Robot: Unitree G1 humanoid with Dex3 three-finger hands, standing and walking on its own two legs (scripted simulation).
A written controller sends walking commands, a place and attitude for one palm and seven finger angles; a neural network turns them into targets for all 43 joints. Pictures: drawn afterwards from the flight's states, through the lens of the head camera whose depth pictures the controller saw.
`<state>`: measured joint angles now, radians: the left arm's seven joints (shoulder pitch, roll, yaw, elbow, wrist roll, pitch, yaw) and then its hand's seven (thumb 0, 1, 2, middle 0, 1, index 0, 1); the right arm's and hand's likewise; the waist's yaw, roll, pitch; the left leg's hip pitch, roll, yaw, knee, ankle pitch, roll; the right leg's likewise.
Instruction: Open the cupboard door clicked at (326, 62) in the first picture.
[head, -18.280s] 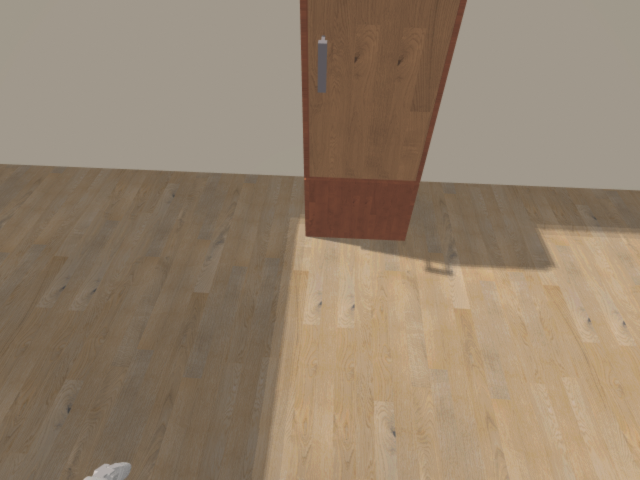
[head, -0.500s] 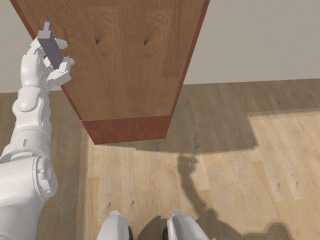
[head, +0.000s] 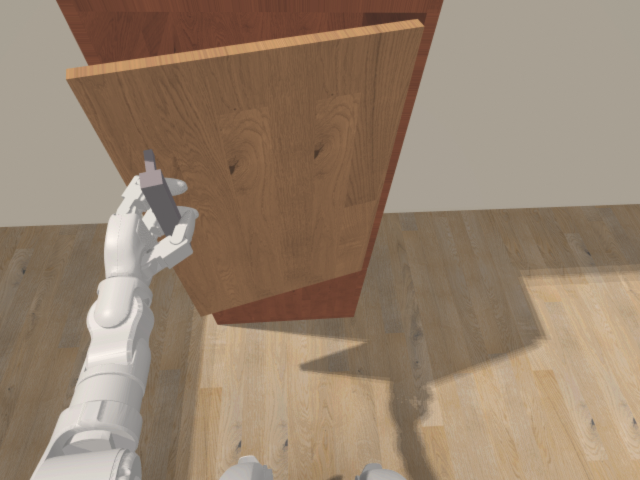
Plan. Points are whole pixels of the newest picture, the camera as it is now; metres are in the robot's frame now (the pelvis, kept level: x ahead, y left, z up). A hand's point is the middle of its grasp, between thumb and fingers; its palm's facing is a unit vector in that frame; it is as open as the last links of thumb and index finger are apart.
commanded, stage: pull the door open along its arc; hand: left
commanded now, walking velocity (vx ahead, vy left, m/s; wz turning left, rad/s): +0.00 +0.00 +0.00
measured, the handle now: (166, 202) +0.46 +0.20 +0.06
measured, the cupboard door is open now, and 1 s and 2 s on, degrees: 15 46 50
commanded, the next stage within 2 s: open thumb and fingers to let go in 0.48 s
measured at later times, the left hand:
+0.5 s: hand (281, 337) +0.27 +0.04 +0.06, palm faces +0.36 -0.93 -0.01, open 6.4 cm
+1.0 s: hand (288, 340) +0.27 +0.04 +0.05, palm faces +0.42 -0.91 -0.03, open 10.6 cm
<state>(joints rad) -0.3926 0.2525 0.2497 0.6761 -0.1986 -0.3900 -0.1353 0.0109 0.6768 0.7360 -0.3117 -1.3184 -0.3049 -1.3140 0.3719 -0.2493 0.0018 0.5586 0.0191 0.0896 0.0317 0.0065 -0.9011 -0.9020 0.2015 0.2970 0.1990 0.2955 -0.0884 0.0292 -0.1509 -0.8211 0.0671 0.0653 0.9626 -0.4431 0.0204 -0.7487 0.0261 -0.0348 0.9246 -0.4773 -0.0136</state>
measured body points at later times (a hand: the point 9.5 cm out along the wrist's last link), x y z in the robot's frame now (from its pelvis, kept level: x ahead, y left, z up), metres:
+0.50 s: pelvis -0.01 -0.04 +0.00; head +0.02 -0.05 +0.45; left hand +0.25 +0.09 +0.06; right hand +0.19 -0.23 -0.09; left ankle +0.01 +0.10 -0.68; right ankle -0.02 -0.11 -0.68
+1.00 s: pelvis +0.00 -0.06 +0.00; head +0.03 -0.09 +0.45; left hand +0.24 +0.08 +0.06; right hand +0.18 -0.27 -0.11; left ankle +0.01 +0.10 -0.68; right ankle -0.02 -0.11 -0.68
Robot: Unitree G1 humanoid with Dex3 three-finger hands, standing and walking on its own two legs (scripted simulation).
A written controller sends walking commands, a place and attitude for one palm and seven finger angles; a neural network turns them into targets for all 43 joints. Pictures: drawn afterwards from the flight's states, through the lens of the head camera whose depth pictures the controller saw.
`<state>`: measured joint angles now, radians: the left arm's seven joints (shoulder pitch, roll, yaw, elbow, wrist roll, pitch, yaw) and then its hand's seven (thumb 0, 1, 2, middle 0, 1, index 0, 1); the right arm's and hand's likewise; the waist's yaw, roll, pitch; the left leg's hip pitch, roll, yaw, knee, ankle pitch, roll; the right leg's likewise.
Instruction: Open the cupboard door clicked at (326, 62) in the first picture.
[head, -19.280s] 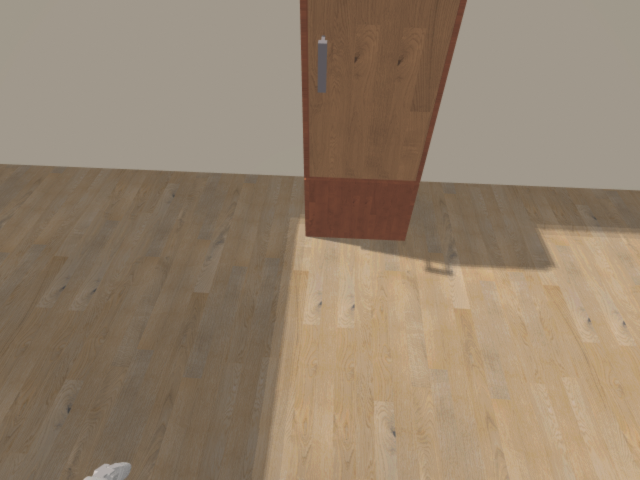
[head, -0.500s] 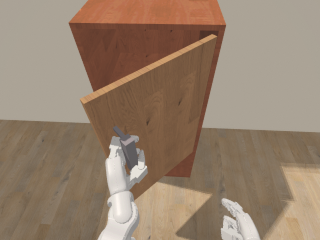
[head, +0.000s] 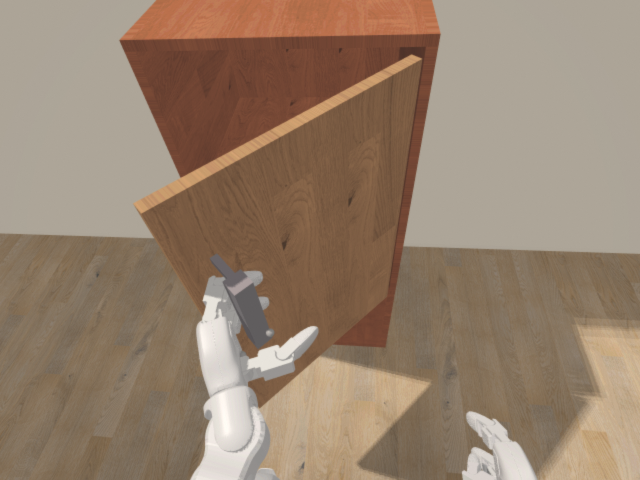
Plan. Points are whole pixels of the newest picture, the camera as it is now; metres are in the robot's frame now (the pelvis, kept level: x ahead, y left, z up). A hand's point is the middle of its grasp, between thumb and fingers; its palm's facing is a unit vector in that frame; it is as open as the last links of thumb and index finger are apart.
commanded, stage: open thumb and fingers to let go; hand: left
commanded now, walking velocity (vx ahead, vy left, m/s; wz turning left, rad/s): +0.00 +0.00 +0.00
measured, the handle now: (240, 301) +0.32 +0.11 +0.06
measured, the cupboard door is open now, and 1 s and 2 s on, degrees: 46 50 49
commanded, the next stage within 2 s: slide the hand sideways off the handle in 0.40 s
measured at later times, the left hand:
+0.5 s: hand (267, 336) +0.28 +0.07 +0.05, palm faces +0.23 -0.97 -0.02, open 15.0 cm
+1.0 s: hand (247, 386) +0.22 +0.09 +0.06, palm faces -0.15 -0.99 +0.00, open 16.2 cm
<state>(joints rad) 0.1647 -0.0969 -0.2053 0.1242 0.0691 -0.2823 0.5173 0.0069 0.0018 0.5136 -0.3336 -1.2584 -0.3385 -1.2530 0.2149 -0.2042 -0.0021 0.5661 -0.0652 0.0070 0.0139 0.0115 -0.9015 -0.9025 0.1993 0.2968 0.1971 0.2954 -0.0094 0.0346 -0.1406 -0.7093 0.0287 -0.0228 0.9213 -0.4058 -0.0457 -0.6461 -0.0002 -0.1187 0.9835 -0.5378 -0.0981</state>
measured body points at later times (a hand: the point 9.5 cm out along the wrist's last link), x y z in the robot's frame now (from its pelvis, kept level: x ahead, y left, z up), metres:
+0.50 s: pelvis +0.00 +0.02 +0.00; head +0.03 +0.01 +0.45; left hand +0.26 +0.13 +0.06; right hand +0.17 -0.19 -0.10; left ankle +0.03 +0.17 -0.68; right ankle -0.02 -0.05 -0.68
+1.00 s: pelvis -0.02 +0.05 -0.01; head +0.02 +0.04 +0.44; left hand +0.22 +0.14 +0.06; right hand +0.15 -0.17 -0.09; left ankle +0.03 +0.17 -0.68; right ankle -0.02 -0.05 -0.68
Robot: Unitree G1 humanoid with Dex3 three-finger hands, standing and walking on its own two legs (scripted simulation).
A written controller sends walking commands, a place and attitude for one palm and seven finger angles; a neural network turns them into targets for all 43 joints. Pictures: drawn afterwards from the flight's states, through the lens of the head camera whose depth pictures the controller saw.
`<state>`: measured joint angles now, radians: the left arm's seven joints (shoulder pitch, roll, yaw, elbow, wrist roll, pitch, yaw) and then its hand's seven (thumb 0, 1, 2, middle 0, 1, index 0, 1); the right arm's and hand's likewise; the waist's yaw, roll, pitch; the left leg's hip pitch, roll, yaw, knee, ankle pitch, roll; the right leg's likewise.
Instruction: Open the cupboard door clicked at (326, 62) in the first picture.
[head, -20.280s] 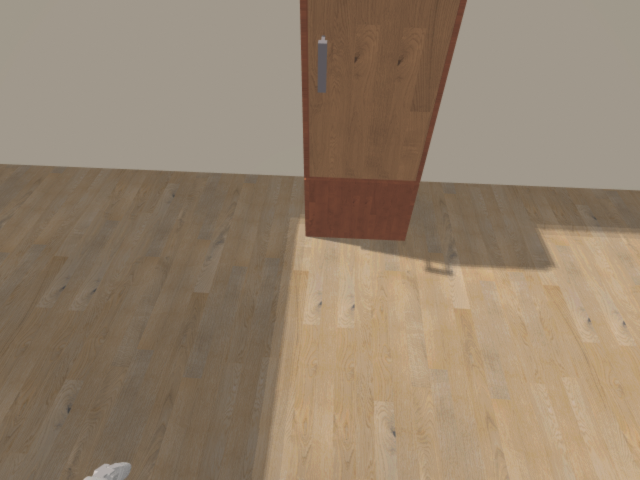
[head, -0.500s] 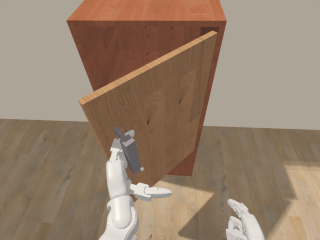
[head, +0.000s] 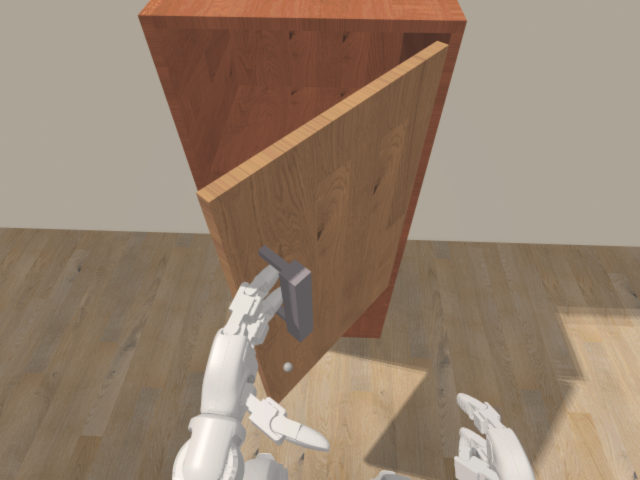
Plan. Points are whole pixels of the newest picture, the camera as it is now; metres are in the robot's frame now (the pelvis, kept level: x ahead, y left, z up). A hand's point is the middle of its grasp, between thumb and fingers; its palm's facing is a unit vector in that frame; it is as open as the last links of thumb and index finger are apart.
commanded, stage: slide the hand sideways off the handle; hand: left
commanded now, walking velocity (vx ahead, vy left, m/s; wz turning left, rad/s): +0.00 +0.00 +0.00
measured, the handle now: (285, 294) +0.32 +0.06 +0.07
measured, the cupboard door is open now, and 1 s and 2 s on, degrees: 50 49 49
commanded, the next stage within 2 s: draw the hand back to the body in 0.70 s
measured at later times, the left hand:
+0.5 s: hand (247, 395) +0.21 +0.09 +0.07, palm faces -0.05 -1.00 -0.01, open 16.0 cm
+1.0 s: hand (189, 407) +0.19 +0.13 +0.09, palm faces -0.01 -1.00 -0.07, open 16.3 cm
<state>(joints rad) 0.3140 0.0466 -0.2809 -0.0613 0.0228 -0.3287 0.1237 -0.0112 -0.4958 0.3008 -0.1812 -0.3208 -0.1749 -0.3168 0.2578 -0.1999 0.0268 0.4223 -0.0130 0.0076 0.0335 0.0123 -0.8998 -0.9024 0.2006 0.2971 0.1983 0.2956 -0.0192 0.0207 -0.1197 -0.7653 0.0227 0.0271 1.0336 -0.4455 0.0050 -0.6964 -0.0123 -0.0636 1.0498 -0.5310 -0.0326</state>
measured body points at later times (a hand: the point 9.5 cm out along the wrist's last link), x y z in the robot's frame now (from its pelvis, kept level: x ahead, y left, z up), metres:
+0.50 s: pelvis +0.01 -0.01 +0.00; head +0.05 -0.02 +0.44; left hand +0.20 +0.14 +0.07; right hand +0.19 -0.23 -0.08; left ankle +0.04 +0.12 -0.67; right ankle +0.00 -0.10 -0.67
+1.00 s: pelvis +0.01 -0.01 -0.01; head +0.03 -0.02 +0.44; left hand +0.18 +0.19 +0.10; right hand +0.20 -0.23 -0.08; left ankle +0.04 +0.12 -0.67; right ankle +0.00 -0.10 -0.67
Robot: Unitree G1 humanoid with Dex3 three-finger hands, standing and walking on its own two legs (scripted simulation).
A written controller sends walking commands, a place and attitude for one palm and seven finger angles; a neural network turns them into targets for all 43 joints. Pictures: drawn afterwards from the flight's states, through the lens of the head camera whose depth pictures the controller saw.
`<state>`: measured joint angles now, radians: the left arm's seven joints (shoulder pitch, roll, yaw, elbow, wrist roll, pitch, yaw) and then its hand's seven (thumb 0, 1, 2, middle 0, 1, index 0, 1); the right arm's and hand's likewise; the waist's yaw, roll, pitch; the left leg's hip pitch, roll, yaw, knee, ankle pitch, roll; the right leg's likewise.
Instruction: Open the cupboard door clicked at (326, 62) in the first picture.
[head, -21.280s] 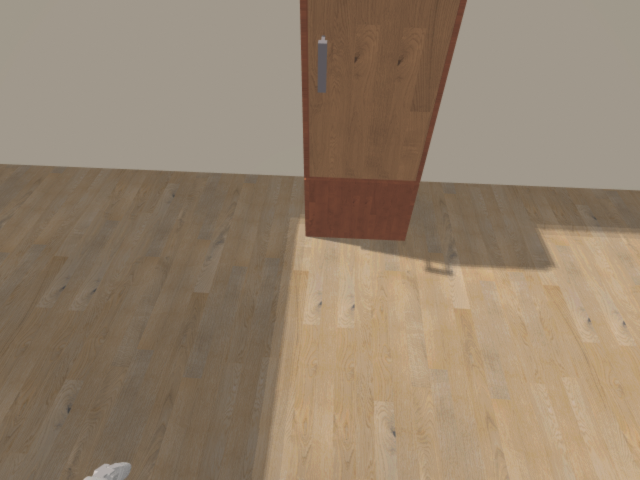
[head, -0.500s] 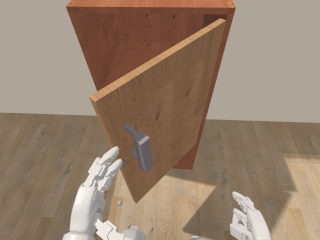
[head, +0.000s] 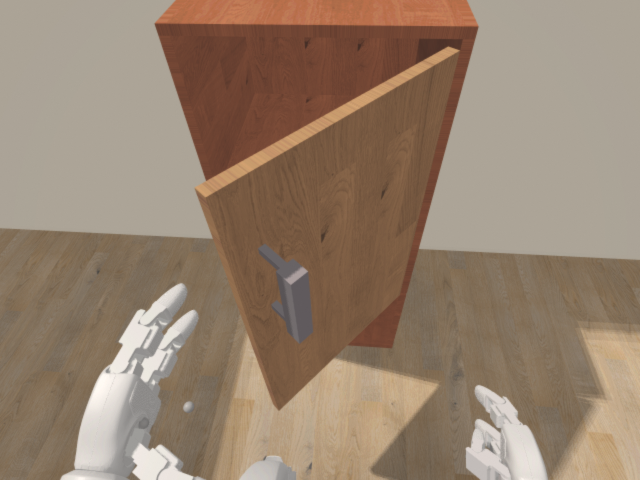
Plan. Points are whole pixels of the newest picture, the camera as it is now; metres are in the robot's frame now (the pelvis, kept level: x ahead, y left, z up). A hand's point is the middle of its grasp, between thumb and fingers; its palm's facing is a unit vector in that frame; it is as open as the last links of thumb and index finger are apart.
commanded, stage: draw the hand back to the body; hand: left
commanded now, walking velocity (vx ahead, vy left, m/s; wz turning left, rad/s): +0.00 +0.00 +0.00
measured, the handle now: (284, 294) +0.32 +0.07 +0.08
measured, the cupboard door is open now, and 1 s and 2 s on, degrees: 49 49 49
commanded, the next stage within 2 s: step back with the hand held close in 1.38 s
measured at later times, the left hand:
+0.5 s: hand (88, 375) +0.19 +0.22 +0.15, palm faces +0.17 -0.94 -0.29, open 14.9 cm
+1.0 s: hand out of the picture +0.22 +0.29 +0.23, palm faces +0.43 -0.81 -0.41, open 9.1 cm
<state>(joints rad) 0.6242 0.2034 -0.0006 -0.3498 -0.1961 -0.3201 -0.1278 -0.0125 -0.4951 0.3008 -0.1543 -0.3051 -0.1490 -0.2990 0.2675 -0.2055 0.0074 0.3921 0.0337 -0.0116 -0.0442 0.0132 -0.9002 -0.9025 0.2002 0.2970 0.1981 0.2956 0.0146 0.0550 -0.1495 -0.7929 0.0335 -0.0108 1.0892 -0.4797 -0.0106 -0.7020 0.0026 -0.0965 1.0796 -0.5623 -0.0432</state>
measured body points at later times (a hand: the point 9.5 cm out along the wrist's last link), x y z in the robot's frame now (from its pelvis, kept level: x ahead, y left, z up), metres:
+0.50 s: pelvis +0.01 +0.03 +0.04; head +0.01 +0.02 +0.49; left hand +0.17 +0.27 +0.16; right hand +0.20 -0.18 -0.02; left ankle +0.04 +0.13 -0.66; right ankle -0.01 -0.09 -0.66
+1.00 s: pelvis +0.03 +0.03 +0.08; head +0.02 +0.02 +0.53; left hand +0.20 +0.33 +0.25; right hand +0.22 -0.18 +0.00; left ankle +0.04 +0.13 -0.66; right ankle -0.01 -0.09 -0.66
